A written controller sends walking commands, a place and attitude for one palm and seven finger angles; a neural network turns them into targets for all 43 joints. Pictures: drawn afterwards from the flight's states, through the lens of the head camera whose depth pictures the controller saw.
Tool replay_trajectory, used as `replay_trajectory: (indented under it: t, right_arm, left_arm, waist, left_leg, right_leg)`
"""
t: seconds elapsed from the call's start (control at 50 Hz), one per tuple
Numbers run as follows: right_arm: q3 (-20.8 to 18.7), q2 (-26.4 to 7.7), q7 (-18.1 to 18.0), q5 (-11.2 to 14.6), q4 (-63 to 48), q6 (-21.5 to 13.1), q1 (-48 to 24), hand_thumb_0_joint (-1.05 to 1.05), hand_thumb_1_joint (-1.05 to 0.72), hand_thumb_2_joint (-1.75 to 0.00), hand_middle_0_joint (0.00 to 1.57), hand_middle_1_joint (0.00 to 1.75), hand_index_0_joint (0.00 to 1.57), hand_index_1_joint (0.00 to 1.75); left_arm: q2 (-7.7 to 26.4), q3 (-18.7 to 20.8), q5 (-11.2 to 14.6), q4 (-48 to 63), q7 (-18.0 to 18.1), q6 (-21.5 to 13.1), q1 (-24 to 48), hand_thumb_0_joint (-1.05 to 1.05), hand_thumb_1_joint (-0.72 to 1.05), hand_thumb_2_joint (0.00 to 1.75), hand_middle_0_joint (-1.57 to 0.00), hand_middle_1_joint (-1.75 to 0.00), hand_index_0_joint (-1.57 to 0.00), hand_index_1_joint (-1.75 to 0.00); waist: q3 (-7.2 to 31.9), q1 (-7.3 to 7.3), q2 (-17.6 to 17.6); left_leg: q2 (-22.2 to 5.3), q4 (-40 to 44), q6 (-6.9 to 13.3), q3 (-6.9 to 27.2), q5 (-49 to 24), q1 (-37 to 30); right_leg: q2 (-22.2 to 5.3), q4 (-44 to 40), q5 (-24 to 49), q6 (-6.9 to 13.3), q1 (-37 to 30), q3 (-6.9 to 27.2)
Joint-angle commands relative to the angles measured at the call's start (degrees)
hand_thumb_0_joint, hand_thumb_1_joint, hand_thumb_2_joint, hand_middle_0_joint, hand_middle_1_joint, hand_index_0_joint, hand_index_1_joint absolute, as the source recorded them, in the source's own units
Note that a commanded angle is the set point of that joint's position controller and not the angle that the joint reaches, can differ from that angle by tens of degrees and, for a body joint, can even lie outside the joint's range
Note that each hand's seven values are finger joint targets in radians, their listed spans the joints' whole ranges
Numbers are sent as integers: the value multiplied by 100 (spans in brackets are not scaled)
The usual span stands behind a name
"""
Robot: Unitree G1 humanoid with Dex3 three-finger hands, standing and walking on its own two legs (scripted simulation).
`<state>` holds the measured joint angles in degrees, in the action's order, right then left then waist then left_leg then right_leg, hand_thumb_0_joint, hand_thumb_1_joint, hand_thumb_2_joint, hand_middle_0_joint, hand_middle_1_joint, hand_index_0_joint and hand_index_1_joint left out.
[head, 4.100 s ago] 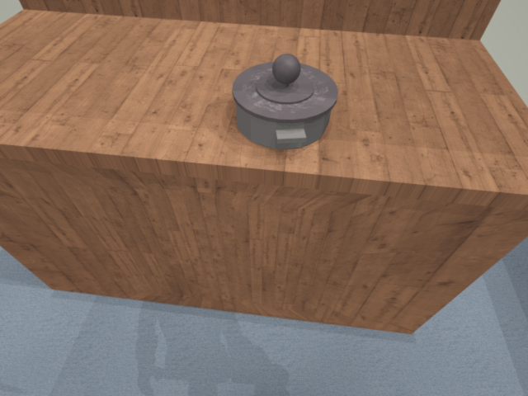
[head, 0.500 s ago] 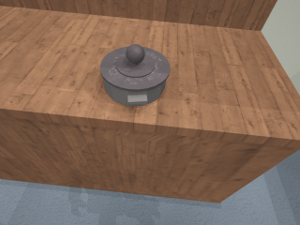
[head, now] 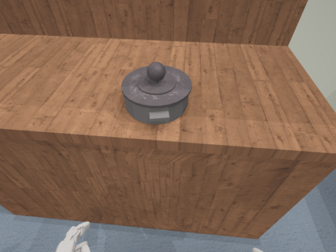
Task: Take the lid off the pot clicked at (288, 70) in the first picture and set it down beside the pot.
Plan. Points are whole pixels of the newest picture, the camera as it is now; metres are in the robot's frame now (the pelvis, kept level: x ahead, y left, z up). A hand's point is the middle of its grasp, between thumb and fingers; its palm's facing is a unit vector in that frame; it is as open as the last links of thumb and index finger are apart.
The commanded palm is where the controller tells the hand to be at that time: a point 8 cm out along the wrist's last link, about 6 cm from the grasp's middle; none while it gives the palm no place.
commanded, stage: lift the closed hand beside the body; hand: left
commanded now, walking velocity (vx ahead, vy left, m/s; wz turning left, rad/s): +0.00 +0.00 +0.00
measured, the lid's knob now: (156, 71) +0.54 +0.08 +0.17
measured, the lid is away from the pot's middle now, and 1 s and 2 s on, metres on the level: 0.00 0.00 0.00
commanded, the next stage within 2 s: raise the hand higher, near the body in 0.46 s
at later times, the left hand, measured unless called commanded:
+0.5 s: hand (52, 236) +0.13 +0.23 +0.07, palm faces +0.28 -0.89 -0.37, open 3.1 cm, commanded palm +0.08 +0.26 +0.12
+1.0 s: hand (37, 200) +0.16 +0.23 +0.16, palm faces +0.33 -0.83 -0.45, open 3.1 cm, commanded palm +0.10 +0.26 +0.19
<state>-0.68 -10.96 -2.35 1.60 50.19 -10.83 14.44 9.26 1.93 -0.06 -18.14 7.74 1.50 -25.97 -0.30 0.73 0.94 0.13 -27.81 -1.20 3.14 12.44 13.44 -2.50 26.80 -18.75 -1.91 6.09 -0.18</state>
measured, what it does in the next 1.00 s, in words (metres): stands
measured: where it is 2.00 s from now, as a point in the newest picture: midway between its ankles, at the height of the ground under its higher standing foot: outside the picture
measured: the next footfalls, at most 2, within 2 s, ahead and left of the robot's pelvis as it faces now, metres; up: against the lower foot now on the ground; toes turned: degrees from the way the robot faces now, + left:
none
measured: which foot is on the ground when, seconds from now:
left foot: down 0.00-1.00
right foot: down 0.00-1.00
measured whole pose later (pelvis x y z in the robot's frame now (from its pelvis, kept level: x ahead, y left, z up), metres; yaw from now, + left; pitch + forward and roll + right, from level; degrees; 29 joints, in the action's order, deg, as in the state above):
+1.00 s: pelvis +0.00 +0.00 +0.01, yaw -2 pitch -5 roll -1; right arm 0.8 -11.7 -5.1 -0.8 35.1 -11.3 9.3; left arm 19.4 17.1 1.7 31.7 3.7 -7.1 -36.7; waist -2.2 5.0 2.5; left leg -2.1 -24.7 -1.6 1.4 11.8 7.8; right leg -0.6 20.9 -15.6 -1.5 0.2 1.6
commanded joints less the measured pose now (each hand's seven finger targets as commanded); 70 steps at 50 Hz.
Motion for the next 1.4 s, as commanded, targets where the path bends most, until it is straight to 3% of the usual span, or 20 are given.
replay_trajectory:
  t: [0.0,0.04,0.08,0.1,0.18,0.24,0.28,0.32,0.48,0.58,0.6,0.64,0.68,0.74,0.8,0.88,1.02,1.14,1.18,1.38]
  right_arm:
    - [-317,-695,46,10,-1846,-269,-1119,0,-90,-90,20,30,20,30]
    - [-231,-596,4,-17,-2204,-310,-1209,0,-90,-90,20,30,20,30]
    - [-241,-597,-53,-25,-2325,-270,-1187,0,-90,-90,20,30,20,30]
    - [-194,-571,-76,-39,-2408,-240,-1141,0,-90,-90,20,30,20,30]
    - [-154,-595,-163,-116,-2666,-271,-1054,0,-90,-90,20,30,20,30]
    - [-76,-558,-251,-158,-2697,-290,-1042,0,-90,-90,20,30,20,30]
    - [-100,-603,-285,-179,-2699,-293,-1058,0,-90,-90,20,30,20,30]
    - [-39,-558,-319,-182,-2710,-330,-1081,0,-90,-90,20,30,20,30]
    - [-28,-541,-288,-199,-2554,-443,-1274,0,-90,-90,20,30,20,30]
    - [-50,-517,-256,-202,-2477,-477,-1347,0,-90,-90,20,30,20,30]
    - [-38,-506,-249,-190,-2474,-459,-1300,0,-90,-90,20,30,20,30]
    - [-31,-556,-257,-197,-2510,-458,-1310,0,-90,-90,20,30,20,30]
    - [-61,-565,-275,-198,-2486,-485,-1347,0,-90,-90,20,30,20,30]
    - [-33,-523,-306,-208,-2465,-449,-1305,0,-90,-90,20,30,20,30]
    - [-29,-524,-276,-202,-2465,-434,-1287,0,-90,-90,20,30,20,30]
    - [-53,-591,-277,-218,-2469,-394,-1321,0,-90,-90,20,30,20,30]
    - [-11,-592,-261,-243,-2467,-319,-1304,0,-90,-90,20,30,20,30]
    - [-11,-590,-252,-271,-2425,-224,-1322,0,-90,-90,20,30,20,30]
    - [-17,-627,-216,-276,-2442,-249,-1333,0,-90,-90,20,30,20,30]
    - [-21,-641,-174,-284,-2359,-187,-1356,0,-90,-90,20,30,20,30]
  left_arm:
    - [698,495,-37,1291,-132,-210,-1240,0,90,90,-60,-73,-60,-73]
    - [885,566,31,2478,-210,-454,-1072,0,90,90,-68,-83,-68,-83]
    - [1089,810,40,2502,-220,-550,-921,0,90,90,-77,-92,-77,-92]
    - [838,615,60,2455,-272,-596,-894,0,90,90,-82,-97,-82,-97]
    - [1244,934,110,3744,-324,-893,-689,0,90,90,-99,-116,-99,-116]
    - [1112,833,147,4027,-348,-922,-645,0,90,90,-112,-131,-112,-131]
    - [1372,1134,156,4292,-313,-933,-655,0,90,90,-121,-140,-121,-140]
    - [1257,1007,163,4670,-329,-960,-668,0,90,90,-130,-150,-130,-150]
    - [1668,1658,127,5355,-294,-960,-1234,0,90,90,-130,-150,-130,-150]
    - [1541,1734,128,5337,-327,-988,-1614,0,90,90,-130,-150,-130,-150]
    - [1445,1623,132,5372,-357,-1016,-1542,0,90,90,-130,-150,-130,-150]
    - [1592,1676,116,5756,-359,-1076,-1286,0,90,90,-130,-150,-130,-150]
    - [1946,2107,132,5838,-282,-1084,-1307,0,90,90,-130,-150,-130,-150]
    - [1750,1981,151,5839,-287,-1134,-1280,0,90,90,-130,-150,-130,-150]
    - [1705,1947,166,6027,-307,-1159,-1215,0,90,90,-130,-150,-130,-150]
    - [1956,2267,202,6151,-267,-1158,-1054,0,90,90,-130,-150,-130,-150]
    - [1857,2169,240,6268,-301,-1245,-552,0,90,90,-130,-150,-130,-150]
    - [1963,2389,290,6137,-298,-1283,-223,0,90,90,-130,-150,-130,-150]
    - [2038,2493,303,6411,-296,-1334,-156,0,90,90,-130,-150,-130,-150]
    - [2069,2602,339,6391,-293,-1442,404,0,90,90,-130,-150,-130,-150]
  waist:
    - [-153,256,-531]
    - [-51,256,-43]
    - [-430,129,-308]
    - [-583,89,-353]
    - [-10,108,318]
    - [-141,111,20]
    - [16,136,60]
    - [-29,179,264]
    - [125,387,424]
    - [-20,443,-10]
    - [-42,402,-97]
    - [-16,398,207]
    - [135,460,166]
    - [25,433,16]
    - [130,413,277]
    - [144,456,283]
    - [32,411,302]
    - [17,431,115]
    - [254,440,379]
    - [232,434,240]
  left_leg:
    - [-21,515,109,-343,-619,-303]
    - [8,548,124,-431,-321,-451]
    - [1,482,133,-480,86,-331]
    - [35,478,147,-506,259,-271]
    - [55,402,175,-575,248,-685]
    - [64,426,219,-520,302,-697]
    - [59,386,225,-540,220,-831]
    - [56,433,222,-498,76,-860]
    - [-7,474,186,-438,-575,-1023]
    - [-40,531,194,-416,-652,-1008]
    - [-40,554,207,-424,-682,-992]
    - [-36,570,206,-450,-689,-1069]
    - [-26,548,197,-472,-681,-1137]
    - [-28,573,209,-488,-799,-1158]
    - [-16,542,204,-529,-936,-1273]
    - [0,545,193,-547,-1047,-1359]
    - [-4,598,188,-553,-1082,-1458]
    - [-9,643,195,-575,-1019,-1468]
    - [7,578,182,-595,-1166,-1584]
    - [-10,622,181,-591,-1207,-1633]
  right_leg:
    - [227,-544,867,226,745,-513]
    - [226,-629,548,216,771,-401]
    - [252,-825,168,165,1129,-406]
    - [260,-883,-24,149,1259,-387]
    - [274,-868,12,164,1135,-303]
    - [297,-912,-48,153,1132,-298]
    - [308,-982,0,146,1084,-287]
    - [298,-919,166,181,940,-289]
    - [367,-829,811,202,574,-309]
    - [415,-848,891,174,543,-348]
    - [389,-830,935,171,504,-348]
    - [386,-870,951,160,500,-305]
    - [427,-944,967,151,466,-271]
    - [408,-952,1094,152,442,-285]
    - [402,-954,1285,153,381,-263]
    - [456,-1048,1446,141,358,-238]
    - [437,-1119,1473,152,344,-231]
    - [438,-1202,1415,142,319,-224]
    - [459,-1175,1600,150,239,-189]
    - [462,-1178,1625,160,252,-205]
